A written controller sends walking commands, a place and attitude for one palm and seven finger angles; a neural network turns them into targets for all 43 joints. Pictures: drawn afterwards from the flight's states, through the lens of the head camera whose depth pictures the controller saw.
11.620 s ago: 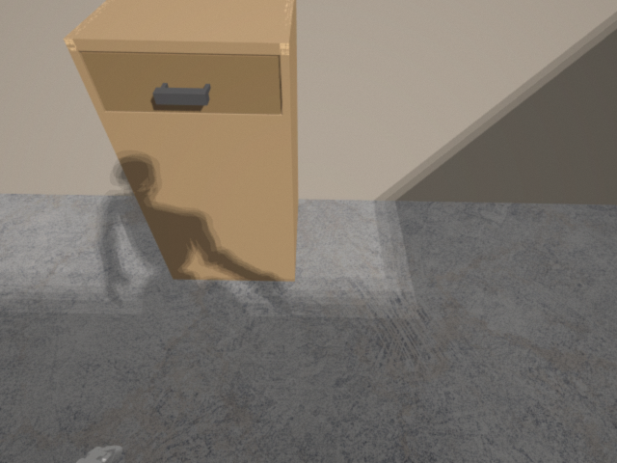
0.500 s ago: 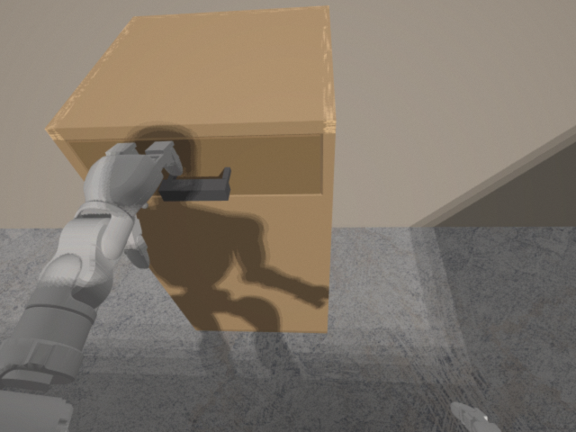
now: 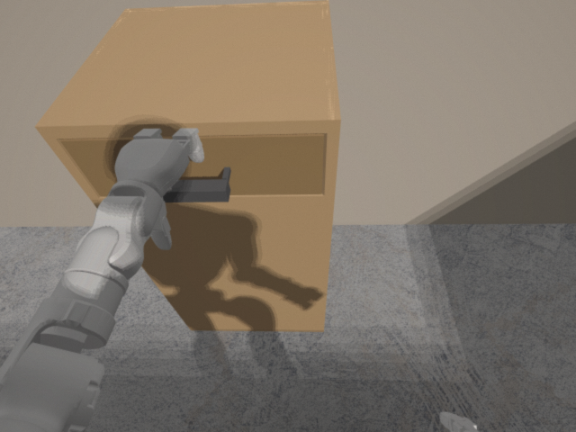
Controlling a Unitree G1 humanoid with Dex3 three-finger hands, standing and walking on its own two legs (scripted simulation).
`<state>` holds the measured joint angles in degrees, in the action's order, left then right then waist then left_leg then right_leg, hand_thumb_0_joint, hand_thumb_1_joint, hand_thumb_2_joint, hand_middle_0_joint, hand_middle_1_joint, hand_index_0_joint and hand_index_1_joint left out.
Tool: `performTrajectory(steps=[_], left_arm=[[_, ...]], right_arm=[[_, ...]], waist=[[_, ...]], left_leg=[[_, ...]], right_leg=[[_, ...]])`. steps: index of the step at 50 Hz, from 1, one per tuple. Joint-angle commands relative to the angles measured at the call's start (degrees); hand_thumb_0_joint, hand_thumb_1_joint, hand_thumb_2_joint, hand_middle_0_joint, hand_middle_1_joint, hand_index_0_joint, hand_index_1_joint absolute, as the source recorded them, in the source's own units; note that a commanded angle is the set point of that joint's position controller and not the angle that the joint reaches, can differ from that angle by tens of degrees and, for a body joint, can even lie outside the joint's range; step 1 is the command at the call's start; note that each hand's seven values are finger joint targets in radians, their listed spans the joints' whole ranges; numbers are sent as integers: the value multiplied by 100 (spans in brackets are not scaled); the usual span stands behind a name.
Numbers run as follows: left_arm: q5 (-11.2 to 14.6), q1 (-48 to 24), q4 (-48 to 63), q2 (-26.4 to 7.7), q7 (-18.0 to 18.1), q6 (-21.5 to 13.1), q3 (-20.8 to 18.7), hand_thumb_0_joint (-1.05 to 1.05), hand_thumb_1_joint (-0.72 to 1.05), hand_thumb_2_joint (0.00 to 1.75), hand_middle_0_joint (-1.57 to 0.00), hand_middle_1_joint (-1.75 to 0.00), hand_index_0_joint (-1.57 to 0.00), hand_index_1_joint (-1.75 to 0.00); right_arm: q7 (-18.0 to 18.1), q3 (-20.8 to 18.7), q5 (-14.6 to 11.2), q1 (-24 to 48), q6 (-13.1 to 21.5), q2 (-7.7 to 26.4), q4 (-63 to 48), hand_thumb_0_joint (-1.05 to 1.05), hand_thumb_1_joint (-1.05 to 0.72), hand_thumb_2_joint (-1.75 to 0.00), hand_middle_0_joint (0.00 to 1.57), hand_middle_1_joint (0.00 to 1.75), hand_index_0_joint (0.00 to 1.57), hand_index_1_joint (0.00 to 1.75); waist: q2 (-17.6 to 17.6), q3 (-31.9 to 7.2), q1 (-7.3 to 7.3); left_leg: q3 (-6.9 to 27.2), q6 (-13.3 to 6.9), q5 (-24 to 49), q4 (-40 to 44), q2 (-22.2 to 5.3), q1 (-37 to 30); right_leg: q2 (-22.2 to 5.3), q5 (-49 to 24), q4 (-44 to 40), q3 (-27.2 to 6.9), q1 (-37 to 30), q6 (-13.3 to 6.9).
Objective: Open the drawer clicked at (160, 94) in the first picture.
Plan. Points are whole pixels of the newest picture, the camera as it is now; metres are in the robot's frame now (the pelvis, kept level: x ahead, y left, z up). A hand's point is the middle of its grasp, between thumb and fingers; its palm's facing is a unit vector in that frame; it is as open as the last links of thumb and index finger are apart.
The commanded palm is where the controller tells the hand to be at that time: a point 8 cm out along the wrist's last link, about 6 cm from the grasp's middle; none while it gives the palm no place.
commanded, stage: move the hooked fingers above the handle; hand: left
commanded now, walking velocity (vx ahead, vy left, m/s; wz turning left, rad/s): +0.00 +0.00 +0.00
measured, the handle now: (196, 181) +0.49 +0.20 +0.04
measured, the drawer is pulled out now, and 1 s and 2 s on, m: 0.00 0.00 0.00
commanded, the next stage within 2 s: lower the fingers behind the handle in 1.32 s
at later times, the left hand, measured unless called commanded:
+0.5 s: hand (174, 183) +0.43 +0.21 +0.10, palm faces -0.02 +0.00 -1.00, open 13.8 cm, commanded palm +0.41 +0.22 +0.17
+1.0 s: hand (171, 181) +0.44 +0.21 +0.10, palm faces -0.04 -0.01 -1.00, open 13.8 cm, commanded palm +0.42 +0.22 +0.17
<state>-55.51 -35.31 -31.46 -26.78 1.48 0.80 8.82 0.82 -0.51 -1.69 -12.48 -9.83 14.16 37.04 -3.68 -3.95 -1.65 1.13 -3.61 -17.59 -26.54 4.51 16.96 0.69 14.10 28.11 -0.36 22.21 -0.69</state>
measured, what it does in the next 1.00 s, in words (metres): stands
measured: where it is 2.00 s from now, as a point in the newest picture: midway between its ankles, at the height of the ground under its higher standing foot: outside the picture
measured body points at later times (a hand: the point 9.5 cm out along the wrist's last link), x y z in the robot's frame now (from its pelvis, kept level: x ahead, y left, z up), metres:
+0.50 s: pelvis +0.00 -0.02 +0.00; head +0.04 -0.05 +0.45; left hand +0.43 +0.20 +0.15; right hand +0.09 -0.28 -0.14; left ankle -0.06 +0.08 -0.74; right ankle -0.01 -0.11 -0.74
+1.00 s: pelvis +0.00 -0.02 +0.00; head +0.05 -0.05 +0.44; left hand +0.43 +0.21 +0.16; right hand +0.10 -0.28 -0.14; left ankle -0.06 +0.08 -0.74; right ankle -0.01 -0.11 -0.74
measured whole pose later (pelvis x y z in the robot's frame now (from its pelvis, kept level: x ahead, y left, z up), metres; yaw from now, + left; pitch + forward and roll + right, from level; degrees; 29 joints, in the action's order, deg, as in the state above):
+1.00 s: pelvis +0.00 -0.02 +0.00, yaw -1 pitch +10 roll +0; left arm -56.2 -38.6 -40.6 -30.1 2.4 -4.3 4.2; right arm 2.7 -1.9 -1.9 -15.2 -9.5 15.5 36.8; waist -3.5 -5.1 0.0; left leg 0.5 -2.5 -18.8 -28.7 3.1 19.9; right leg 2.2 14.8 30.4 -0.7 25.5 -2.0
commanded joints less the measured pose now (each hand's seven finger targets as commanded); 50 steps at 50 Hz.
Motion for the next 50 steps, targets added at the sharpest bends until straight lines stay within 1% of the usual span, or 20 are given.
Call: performTrajectory(steps=[1,3,7,9,12,13,17,18,21,26,29,31,33,36,39,41,43,44,45,50], left_arm=[[-80,-2949,785,-1348,284,-174,-679,0,-50,30,-30,-120,-30,-120],[-75,-3224,757,-1137,349,-280,-495,0,-50,30,-30,-120,-30,-120],[-79,-3389,456,-1143,507,-394,-568,0,-50,30,-30,-120,-30,-120],[-101,-3157,367,-1492,591,-380,-905,0,-50,30,-30,-120,-30,-120],[-129,-2851,-52,-1483,635,-231,-959,0,-50,30,-30,-120,-30,-120],[-157,-2800,-71,-1531,629,-187,-972,0,-50,30,-30,-120,-30,-120],[-192,-2625,218,-1805,604,-139,-1184,0,-50,30,-30,-120,-30,-120],[-166,-2540,262,-1682,568,-121,-1060,0,-50,30,-30,-120,-30,-120],[-69,-2412,313,-1756,448,-147,-1113,0,-50,30,-30,-120,-30,-120],[-81,-2925,437,-1774,379,-363,-983,0,-50,30,-30,-120,-30,-120],[-40,-3284,513,-1554,404,-517,-746,0,-50,30,-30,-120,-30,-120],[-44,-3304,243,-1749,447,-541,-921,0,-50,30,-30,-120,-30,-120],[-42,-3385,122,-1601,484,-530,-800,0,-50,30,-30,-120,-30,-120],[-78,-3413,-129,-1742,520,-461,-908,0,-50,30,-30,-120,-30,-120],[-102,-3050,-305,-1951,480,-405,-1135,0,-50,30,-30,-120,-30,-120],[-116,-2851,-237,-1990,433,-409,-1182,0,-50,30,-30,-120,-30,-120],[-96,-2750,-192,-1670,350,-391,-911,0,-50,30,-30,-120,-30,-120],[-67,-2679,-212,-1686,311,-401,-954,0,-50,30,-30,-120,-30,-120],[-78,-2688,-69,-1976,304,-445,-1176,0,-50,30,-30,-120,-30,-120],[-4,-2986,560,-1710,360,-638,-963,0,-50,30,-30,-120,-30,-120]], right_arm=[[86,-303,9,-48,194,765,-539,0,-90,-90,20,30,20,30],[87,-336,18,-157,227,738,-497,0,-90,-90,20,30,20,30],[69,-383,43,-336,254,745,-393,0,-90,-90,20,30,20,30],[57,-395,73,-330,237,782,-412,0,-90,-90,20,30,20,30],[41,-358,39,-288,196,776,-394,0,-90,-90,20,30,20,30],[45,-347,31,-260,182,788,-419,0,-90,-90,20,30,20,30],[62,-368,20,-181,165,799,-532,0,-90,-90,20,30,20,30],[71,-352,9,-139,161,797,-585,0,-90,-90,20,30,20,30],[118,-359,-20,-114,176,825,-615,0,-90,-90,20,30,20,30],[221,-365,-40,-140,247,807,-572,0,-90,-90,20,30,20,30],[240,-391,-30,-221,314,781,-532,0,-90,-90,20,30,20,30],[267,-379,-35,-267,326,794,-466,0,-90,-90,20,30,20,30],[259,-363,-33,-265,340,778,-443,0,-90,-90,20,30,20,30],[239,-348,-25,-271,321,801,-443,0,-90,-90,20,30,20,30],[230,-342,0,-235,268,828,-516,0,-90,-90,20,30,20,30],[219,-338,-2,-181,238,815,-565,0,-90,-90,20,30,20,30],[200,-329,-21,-163,212,816,-628,0,-90,-90,20,30,20,30],[204,-353,-23,-166,210,832,-641,0,-90,-90,20,30,20,30],[212,-355,-18,-208,200,858,-629,0,-90,-90,20,30,20,30],[198,-411,-22,-219,228,804,-627,0,-90,-90,20,30,20,30]], waist=[[275,-1973,149],[108,-2118,196],[173,-2283,194],[162,-2446,71],[467,-2132,57],[388,-2061,44],[432,-2269,-27],[437,-2220,1],[622,-2048,58],[385,-1933,211],[268,-2042,317],[353,-1987,303],[270,-1964,303],[304,-2011,268],[495,-2236,132],[390,-2171,84],[459,-2029,135],[548,-2025,153],[502,-2143,101],[239,-2163,188]], left_leg=[[43,350,3044,-49,-314,-494],[84,391,3289,-128,-328,-631],[82,384,3379,-211,-321,-596],[48,381,3473,-207,-301,-474],[-57,295,3134,-113,-306,-78],[-89,278,3016,-75,-302,-2],[-143,192,2913,-45,-289,38],[-168,163,2822,-41,-265,66],[-209,98,2540,3,-267,153],[-196,77,2139,-26,-231,50],[-165,84,2107,-91,-208,-139],[-156,92,2014,-82,-195,-24],[-156,110,2064,-92,-192,-19],[-171,120,2102,-102,-189,112],[-204,112,2326,-124,-184,277],[-234,110,2387,-113,-212,295],[-229,110,2385,-116,-228,282],[-238,96,2403,-134,-233,286],[-224,94,2435,-136,-237,262],[-150,106,2646,-187,-261,-66]], right_leg=[[46,-1813,78,90,-1113,-265],[48,-1845,135,100,-971,-264],[67,-1921,209,95,-946,-261],[61,-2062,242,62,-1208,-269],[37,-2170,239,54,-1334,-245],[29,-2143,228,47,-1351,-248],[3,-2285,231,-41,-1679,-233],[-4,-2314,211,-54,-1703,-221],[-25,-2318,140,-88,-1757,-180],[-31,-1927,67,-111,-1476,-173],[-29,-1787,33,-106,-1302,-176],[-32,-1756,44,-96,-1303,-172],[-33,-1764,66,-65,-1220,-185],[-45,-1865,108,-75,-1323,-184],[-62,-2228,197,-108,-1692,-173],[-68,-2331,222,-108,-1690,-170],[-54,-2281,206,-75,-1548,-168],[-55,-2308,197,-89,-1588,-163],[-53,-2329,221,-107,-1639,-163],[-13,-2202,201,-77,-1330,-185]])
